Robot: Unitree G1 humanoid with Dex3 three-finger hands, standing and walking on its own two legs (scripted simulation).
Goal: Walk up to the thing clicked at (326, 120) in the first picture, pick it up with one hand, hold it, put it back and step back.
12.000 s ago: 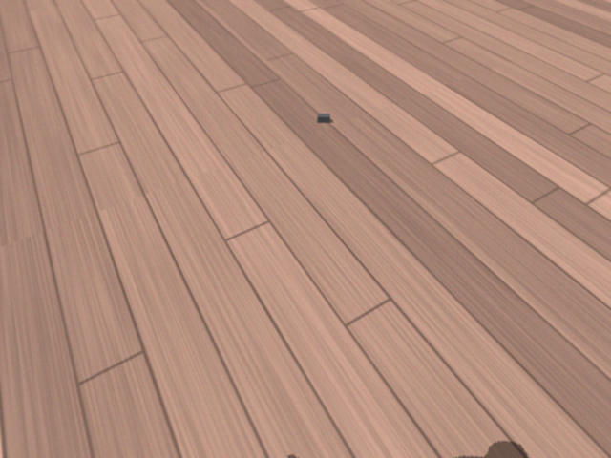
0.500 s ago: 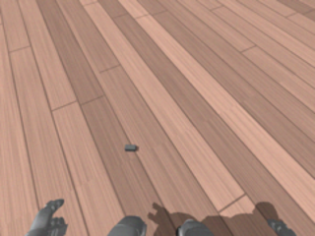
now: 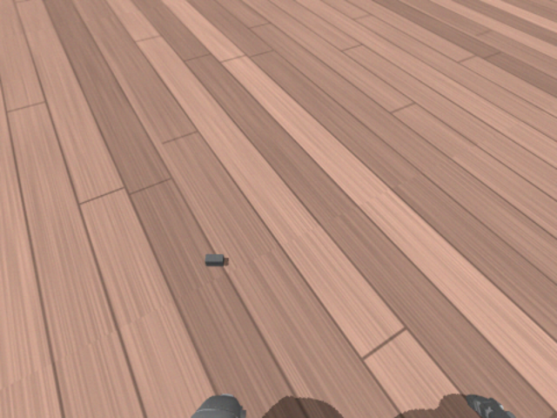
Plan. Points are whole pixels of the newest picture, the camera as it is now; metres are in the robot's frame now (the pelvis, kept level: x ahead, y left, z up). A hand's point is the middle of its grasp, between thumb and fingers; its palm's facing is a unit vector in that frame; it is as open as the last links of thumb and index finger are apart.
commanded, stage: walk up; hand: left
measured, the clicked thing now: (214, 260) +0.74 +0.27 -0.74
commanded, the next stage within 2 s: stand in 0.86 s
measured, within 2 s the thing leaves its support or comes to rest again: neither
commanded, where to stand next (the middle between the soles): +0.39 +0.04 m, yaw +2 degrees
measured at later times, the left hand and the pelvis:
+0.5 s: hand out of the picture +0.08 +0.27 -0.14, palm faces +0.06 -0.93 -0.36, open 7.3 cm; pelvis +0.00 +0.00 +0.01, yaw +3 degrees
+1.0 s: hand out of the picture +0.06 +0.27 -0.14, palm faces +0.06 -0.94 -0.33, open 7.3 cm; pelvis +0.00 +0.01 +0.02, yaw +3 degrees
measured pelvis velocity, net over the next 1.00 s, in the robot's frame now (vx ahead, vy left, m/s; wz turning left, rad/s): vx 0.00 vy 0.01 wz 0.06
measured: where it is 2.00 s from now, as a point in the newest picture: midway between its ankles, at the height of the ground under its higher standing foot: outside the picture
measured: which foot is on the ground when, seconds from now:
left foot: down 0.00-1.00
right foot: down 0.00-1.00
